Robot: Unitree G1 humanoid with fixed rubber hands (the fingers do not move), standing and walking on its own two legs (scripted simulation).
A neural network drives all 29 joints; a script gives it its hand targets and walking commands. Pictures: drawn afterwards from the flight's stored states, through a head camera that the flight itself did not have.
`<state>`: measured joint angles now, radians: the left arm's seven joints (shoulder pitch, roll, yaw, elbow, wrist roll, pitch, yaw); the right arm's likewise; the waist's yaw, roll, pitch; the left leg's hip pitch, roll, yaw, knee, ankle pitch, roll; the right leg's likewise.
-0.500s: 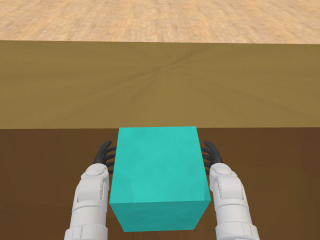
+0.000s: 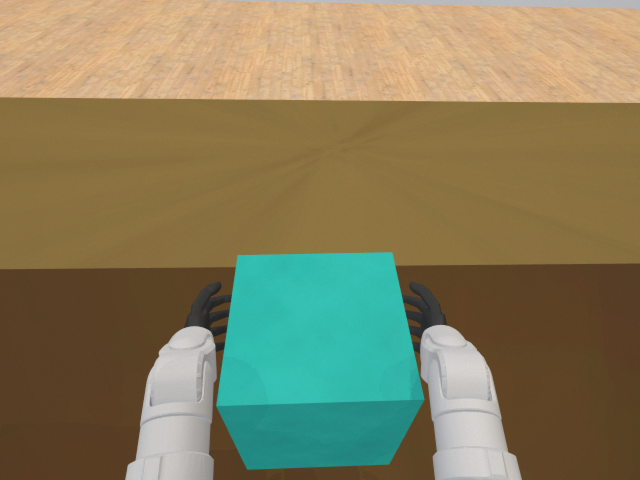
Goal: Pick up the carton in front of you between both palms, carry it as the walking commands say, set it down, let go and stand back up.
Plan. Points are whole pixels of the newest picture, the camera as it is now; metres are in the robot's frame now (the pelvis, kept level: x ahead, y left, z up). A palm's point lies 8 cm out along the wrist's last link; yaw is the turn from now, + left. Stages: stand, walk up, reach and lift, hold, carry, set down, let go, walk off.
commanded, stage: hold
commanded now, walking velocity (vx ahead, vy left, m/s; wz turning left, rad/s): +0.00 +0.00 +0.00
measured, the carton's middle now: (317, 364) +0.29 +0.00 -0.03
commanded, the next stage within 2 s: carry in 0.06 s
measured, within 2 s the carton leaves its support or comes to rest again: neither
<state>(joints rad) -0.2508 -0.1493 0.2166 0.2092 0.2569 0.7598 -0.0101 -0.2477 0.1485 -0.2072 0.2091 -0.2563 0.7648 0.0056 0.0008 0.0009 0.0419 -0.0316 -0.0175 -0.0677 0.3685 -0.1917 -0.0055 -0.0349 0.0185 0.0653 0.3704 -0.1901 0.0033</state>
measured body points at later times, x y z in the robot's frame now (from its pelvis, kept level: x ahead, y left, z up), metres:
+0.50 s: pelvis +0.10 +0.00 -0.01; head +0.07 +0.00 +0.44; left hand +0.39 +0.15 +0.09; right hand +0.38 -0.15 +0.08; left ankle +0.02 +0.13 -0.75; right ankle +0.13 -0.09 -0.74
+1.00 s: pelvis +0.39 +0.05 -0.01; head +0.39 +0.06 +0.44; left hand +0.66 +0.19 +0.07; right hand +0.64 -0.11 +0.07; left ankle +0.41 +0.12 -0.74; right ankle +0.29 -0.07 -0.65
